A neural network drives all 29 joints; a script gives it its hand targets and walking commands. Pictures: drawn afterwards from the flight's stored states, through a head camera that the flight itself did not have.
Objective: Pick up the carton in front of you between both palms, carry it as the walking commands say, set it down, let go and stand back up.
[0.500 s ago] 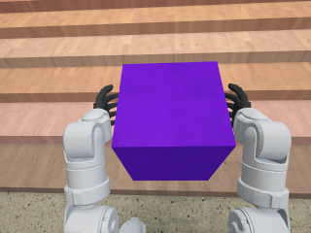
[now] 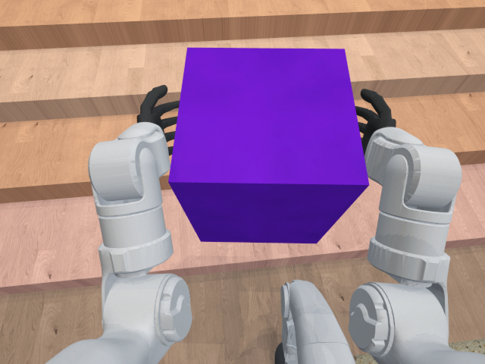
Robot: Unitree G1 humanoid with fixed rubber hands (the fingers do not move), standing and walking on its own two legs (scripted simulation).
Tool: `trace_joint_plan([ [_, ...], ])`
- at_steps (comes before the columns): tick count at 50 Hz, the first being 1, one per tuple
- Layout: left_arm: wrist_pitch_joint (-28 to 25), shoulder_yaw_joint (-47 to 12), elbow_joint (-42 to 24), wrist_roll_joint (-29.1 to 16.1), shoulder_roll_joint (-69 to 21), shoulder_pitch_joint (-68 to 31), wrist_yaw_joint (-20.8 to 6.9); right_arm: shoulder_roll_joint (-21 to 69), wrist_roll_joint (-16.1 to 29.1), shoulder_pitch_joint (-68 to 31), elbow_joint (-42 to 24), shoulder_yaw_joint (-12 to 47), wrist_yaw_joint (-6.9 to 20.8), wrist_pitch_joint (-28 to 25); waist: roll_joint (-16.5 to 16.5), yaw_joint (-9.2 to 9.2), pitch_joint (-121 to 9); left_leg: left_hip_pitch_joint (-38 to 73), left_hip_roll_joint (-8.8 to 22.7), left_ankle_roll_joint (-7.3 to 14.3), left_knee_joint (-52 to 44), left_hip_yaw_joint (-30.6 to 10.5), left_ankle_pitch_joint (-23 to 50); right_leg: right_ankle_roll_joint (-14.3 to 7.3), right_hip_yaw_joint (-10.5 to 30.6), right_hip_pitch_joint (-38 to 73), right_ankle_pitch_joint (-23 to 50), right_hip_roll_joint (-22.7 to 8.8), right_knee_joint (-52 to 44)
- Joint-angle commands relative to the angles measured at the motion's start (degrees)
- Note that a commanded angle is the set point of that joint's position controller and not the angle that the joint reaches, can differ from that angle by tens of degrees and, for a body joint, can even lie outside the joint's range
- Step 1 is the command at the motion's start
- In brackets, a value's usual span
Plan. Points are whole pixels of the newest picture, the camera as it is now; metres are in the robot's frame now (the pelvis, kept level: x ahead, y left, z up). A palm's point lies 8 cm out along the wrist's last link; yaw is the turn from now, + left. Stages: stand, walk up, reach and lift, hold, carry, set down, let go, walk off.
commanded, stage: carry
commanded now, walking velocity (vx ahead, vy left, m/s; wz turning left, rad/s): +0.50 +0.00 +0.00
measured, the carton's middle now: (261, 160) +0.41 -0.03 +0.08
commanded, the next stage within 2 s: none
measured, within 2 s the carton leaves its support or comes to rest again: neither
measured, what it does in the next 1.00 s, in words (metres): climbs: right foot 0.10 m higher, then left foot 0.10 m higher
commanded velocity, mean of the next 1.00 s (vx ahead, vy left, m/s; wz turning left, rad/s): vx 0.50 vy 0.00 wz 0.00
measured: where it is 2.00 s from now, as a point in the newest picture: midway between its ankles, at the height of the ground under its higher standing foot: (235, 58)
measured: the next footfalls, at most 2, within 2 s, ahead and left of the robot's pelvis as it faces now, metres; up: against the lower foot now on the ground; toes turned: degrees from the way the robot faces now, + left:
right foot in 0.14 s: +0.33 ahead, -0.10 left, +0.10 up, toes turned -5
left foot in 0.60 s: +0.64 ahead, +0.09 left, +0.21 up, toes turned +7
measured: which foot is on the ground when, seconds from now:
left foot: down 0.00-0.14, up 0.16-0.58, down 0.60-1.00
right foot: up 0.00-0.12, down 0.14-0.64, up 0.66-1.00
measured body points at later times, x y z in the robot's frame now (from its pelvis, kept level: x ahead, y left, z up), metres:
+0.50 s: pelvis +0.36 -0.04 +0.11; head +0.40 -0.04 +0.56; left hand +0.74 +0.16 +0.29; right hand +0.78 -0.14 +0.29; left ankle +0.44 +0.08 -0.43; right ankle +0.29 -0.10 -0.63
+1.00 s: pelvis +0.67 -0.03 +0.21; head +0.69 -0.02 +0.66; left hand +1.08 +0.09 +0.39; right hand +1.05 -0.21 +0.40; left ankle +0.60 +0.08 -0.53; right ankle +0.77 -0.15 -0.32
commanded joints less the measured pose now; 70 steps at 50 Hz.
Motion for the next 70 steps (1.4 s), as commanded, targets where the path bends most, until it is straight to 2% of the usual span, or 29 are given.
trace_joint_plan([
  [1, -1.7, -38.8, -1.1, -17.3, -51.8, -36.9, -8.7, 53.9, 26.0, -44.1, -6.5, 41.0, 14.2, 0.9, 5.1, -1.84, -29.7, 37.7, 14.8, 8.2, -5.0, -17.8, 35.7, -0.5, -2.7, -19.8, -3.2, -1.5, -0.5],
  [3, -1.4, -39.1, 0.3, -16.7, -50.1, -36.0, -8.8, 53.5, 27.2, -43.7, -4.3, 42.0, 14.8, 1.1, 4.7, 1.39, -25.6, 19.9, 9.9, 6.3, -12.6, -7.8, 44.1, -0.9, -6.6, 2.8, 3.0, 0.1, -26.5],
  [5, -1.0, -39.7, 3.1, -17.7, -50.7, -33.0, -9.1, 53.3, 27.1, -42.4, -1.6, 41.5, 15.2, 1.4, 13.1, 6.05, -32.7, 11.8, 9.1, 4.5, -3.5, -1.2, 85.6, -2.6, -14.0, 30.9, 14.6, 9.0, -36.4],
  [6, -1.2, -40.3, 2.5, -19.0, -52.0, -33.0, -9.6, 53.4, 26.7, -41.9, -0.8, 41.4, 15.5, 1.3, 16.3, 12.54, -39.3, 12.3, 10.2, 3.3, 8.5, -0.1, 92.1, -2.5, -12.8, 42.6, 19.9, 9.6, -42.1],
  [7, -1.6, -41.3, 1.1, -20.6, -53.8, -35.3, -10.2, 53.7, 26.4, -42.3, -0.4, 41.7, 15.6, 1.1, 10.0, 17.68, -44.3, 9.9, 7.6, 0.5, 26.3, 1.2, 77.9, -1.8, -8.6, 55.4, 25.3, 9.3, -57.0],
  [8, -2.1, -42.4, 1.2, -22.4, -54.9, -37.6, -10.9, 55.5, 25.0, -41.3, 0.0, 41.5, 15.6, 0.8, -11.0, 12.56, -54.6, -12.3, -2.3, -4.4, 51.0, -5.9, 7.0, -13.4, 31.1, 77.9, 44.6, -14.4, -59.9],
  [9, -2.5, -42.7, 3.6, -25.0, -57.7, -35.3, -11.8, 52.5, 23.8, -40.1, 0.8, 39.9, 15.3, 0.9, -16.3, 13.68, -59.5, -17.0, -10.1, -3.1, 71.4, -16.2, 1.3, -19.9, 49.9, 78.5, 50.7, -16.4, -65.2],
  [12, -3.1, -46.0, -3.4, -31.6, -63.3, -44.4, -13.8, 51.3, 18.5, -39.5, -0.5, 35.9, 13.0, -0.2, -2.6, 11.00, -43.2, -32.0, -2.9, -0.2, 73.4, -14.7, 4.0, -11.6, 32.7, 71.7, 42.3, -12.2, -63.0],
  [22, -1.0, -41.8, 1.5, -33.7, -58.7, -47.2, -15.3, 44.2, 11.0, -35.7, 6.3, 32.3, 9.6, 0.9, -3.3, 12.38, -32.5, -61.1, 2.3, 1.9, 75.3, -4.5, -6.6, -11.7, 20.4, 79.4, 40.2, -13.1, -70.2],
  [26, 1.0, -37.0, 8.3, -31.6, -55.8, -47.4, -15.9, 43.6, 12.5, -41.6, 10.0, 32.1, 9.2, 3.1, -3.0, 9.00, -23.3, -43.7, 4.1, 0.8, 47.4, 0.4, -3.3, -8.2, 8.5, 59.9, 35.2, -7.5, -83.3],
  [30, 3.3, -31.6, 13.9, -27.7, -53.6, -46.3, -15.1, 49.4, 18.9, -45.1, 14.5, 33.1, 10.1, 5.1, -13.7, 0.94, -32.2, -10.6, -5.2, 3.7, 27.2, 8.6, 9.0, -3.7, -4.0, 55.2, 94.8, -6.5, -65.1],
  [31, 3.7, -30.3, 14.9, -26.5, -53.5, -45.8, -14.8, 51.8, 20.6, -46.3, 15.2, 32.7, 10.6, 5.0, -10.2, -3.27, -36.5, -0.6, -6.7, 3.1, 14.5, 7.2, 14.3, -1.0, -5.7, 56.3, 95.9, -4.6, -50.3],
  [32, 3.9, -29.4, 15.5, -25.3, -54.2, -47.7, -14.7, 53.4, 22.0, -47.0, 15.8, 32.8, 11.3, 4.6, -1.5, -5.38, -43.5, 17.4, 0.1, 7.7, 6.9, -6.2, 25.8, 2.6, -1.6, 46.0, 73.7, -1.6, -29.7],
  [33, 3.9, -27.8, 17.7, -23.5, -54.9, -43.7, -14.4, 55.4, 24.3, -46.6, 16.3, 33.3, 12.0, 4.1, 17.7, -2.52, -46.4, 31.7, 18.5, 19.6, -0.8, -40.8, 54.0, 6.8, 0.7, 22.2, 10.4, 11.5, -4.3],
  [34, 3.5, -25.5, 19.1, -21.0, -53.8, -41.8, -14.0, 58.7, 26.8, -47.2, 15.5, 33.3, 12.9, 3.6, 12.4, -2.34, -49.9, 28.8, 18.0, 21.6, 1.0, -44.8, 51.4, 4.1, 12.2, 19.3, 9.2, 10.0, 9.7],
  [36, 2.7, -23.2, 15.7, -18.3, -53.8, -44.8, -13.2, 63.9, 31.2, -57.5, 8.0, 35.8, 14.2, 2.3, 3.1, -0.58, -40.0, 22.1, 16.5, 14.6, 1.3, -37.3, 28.5, 0.6, 10.8, 9.9, 9.7, 5.0, 9.0],
  [39, 2.0, -22.8, 13.1, -16.5, -51.6, -46.0, -11.8, 67.3, 35.1, -65.1, 2.5, 37.4, 14.7, 1.6, 0.2, 0.83, -33.4, 14.5, 14.9, 9.9, -3.7, -30.4, 5.2, -1.0, 8.5, 7.5, 9.3, 1.9, 2.8],
  [45, 2.7, -25.6, 15.8, -15.4, -50.4, -41.0, -10.5, 61.6, 30.9, -56.0, 7.3, 34.0, 14.2, 3.0, 6.7, -2.68, -32.4, 28.4, 19.7, 14.0, -6.1, -26.8, 18.0, -1.0, 3.9, -13.9, 1.6, -1.5, 10.2],
  [49, 3.0, -27.0, 18.7, -16.6, -52.1, -42.7, -11.0, 59.5, 27.8, -54.0, 11.9, 32.3, 15.2, 3.4, 4.4, -1.39, -24.4, 26.7, 16.4, 9.2, -11.8, -20.9, 8.9, 0.8, 2.4, -21.9, -1.6, -4.8, 3.3],
  [51, 2.8, -28.2, 20.1, -17.7, -53.9, -43.5, -11.2, 59.5, 27.3, -52.7, 14.1, 31.5, 15.4, 3.4, 7.6, 1.35, -22.1, 11.0, 11.3, 7.0, -19.8, -9.4, 12.1, 0.9, -2.8, 0.7, 3.4, -5.0, -20.4],
  [53, 2.4, -29.2, 21.4, -19.8, -56.5, -43.8, -11.5, 59.2, 25.3, -49.8, 16.7, 29.7, 15.5, 3.4, 13.8, 3.76, -25.1, 3.4, 10.1, 5.8, -16.7, -0.5, 45.9, -0.9, -10.1, 23.0, 12.9, 1.2, -31.9],
  [55, 1.5, -30.6, 21.2, -23.4, -59.7, -43.4, -12.0, 58.2, 23.6, -48.3, 17.0, 28.5, 15.1, 3.1, 16.7, 11.36, -34.0, 11.1, 10.0, 2.2, 4.4, 2.6, 80.2, -1.4, -13.8, 35.7, 16.3, 7.1, -41.0],
  [56, 0.9, -31.2, 19.0, -25.0, -61.5, -44.7, -12.4, 57.7, 22.6, -47.9, 16.5, 28.3, 14.6, 2.9, 11.4, 15.99, -38.6, 8.2, 7.1, -1.0, 21.2, 2.8, 68.8, 0.1, -10.9, 48.5, 21.4, 8.3, -55.9],
  [57, 0.4, -32.2, 16.8, -27.0, -62.2, -47.2, -12.9, 57.1, 20.6, -46.4, 16.7, 27.7, 14.0, 2.4, -1.4, 12.59, -43.2, -9.8, 1.7, -4.2, 39.6, -3.5, 24.9, -5.1, 18.8, 65.9, 26.5, -7.0, -64.7],
  [58, -0.6, -33.3, 14.6, -29.2, -62.4, -48.7, -13.2, 55.3, 19.3, -44.4, 16.2, 26.1, 13.5, 2.4, -18.4, 10.96, -52.6, -20.2, -6.3, -5.1, 63.6, -11.7, 2.4, -13.7, 48.5, 71.9, 32.1, -17.9, -70.4],
  [59, -0.8, -34.1, 11.1, -31.4, -64.4, -51.5, -13.7, 54.6, 18.4, -46.7, 14.7, 26.1, 12.8, 2.3, -11.4, 10.22, -51.3, -23.2, -3.6, -2.9, 72.6, -19.4, 4.7, -13.8, 44.1, 69.4, 30.6, -16.0, -67.2],
  [61, -1.7, -36.2, 2.1, -34.1, -65.6, -58.7, -14.0, 54.9, 17.8, -48.0, 11.5, 26.5, 11.8, 2.2, -5.2, 8.83, -43.0, -30.2, 0.3, -0.5, 72.7, -14.6, 5.8, -9.8, 33.9, 62.6, 25.0, -13.8, -64.2],
  [67, -0.3, -37.5, -2.7, -32.1, -61.7, -53.0, -13.0, 51.4, 16.9, -44.8, 5.6, 30.7, 9.8, 2.6, -2.7, 10.23, -39.8, -41.9, 2.7, 1.6, 62.0, -8.9, -1.3, -9.2, 22.6, 68.0, 23.4, -14.4, -67.8],
  [70, 1.0, -37.0, 2.6, -29.3, -58.1, -47.6, -13.2, 50.8, 16.8, -42.0, 9.1, 32.3, 10.3, 3.7, -6.1, 12.17, -37.4, -58.3, 3.6, 2.1, 78.1, -7.8, -7.6, -12.5, 24.1, 76.2, 27.7, -17.7, -70.2],
])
